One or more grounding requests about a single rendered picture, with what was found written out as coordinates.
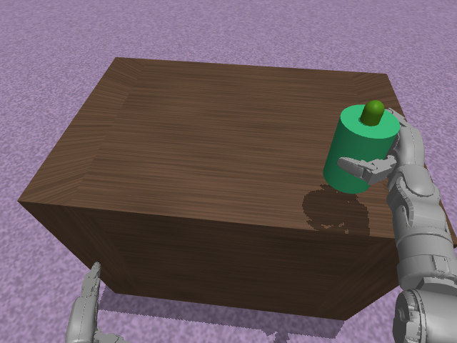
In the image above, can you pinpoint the right robot arm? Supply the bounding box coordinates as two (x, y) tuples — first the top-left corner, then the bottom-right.
(386, 164), (457, 343)

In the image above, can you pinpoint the left robot hand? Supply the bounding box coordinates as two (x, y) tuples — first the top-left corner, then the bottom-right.
(65, 262), (130, 343)

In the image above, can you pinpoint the right robot hand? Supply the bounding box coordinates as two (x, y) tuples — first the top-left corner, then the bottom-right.
(337, 108), (425, 185)

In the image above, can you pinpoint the bottle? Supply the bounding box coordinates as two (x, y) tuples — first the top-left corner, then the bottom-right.
(323, 100), (400, 194)

